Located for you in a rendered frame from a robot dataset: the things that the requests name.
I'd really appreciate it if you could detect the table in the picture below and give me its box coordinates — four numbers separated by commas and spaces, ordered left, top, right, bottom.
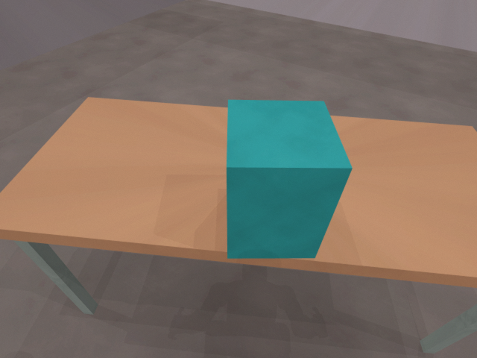
0, 97, 477, 354

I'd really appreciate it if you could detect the carton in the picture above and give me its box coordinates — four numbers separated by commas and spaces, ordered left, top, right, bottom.
227, 100, 353, 259

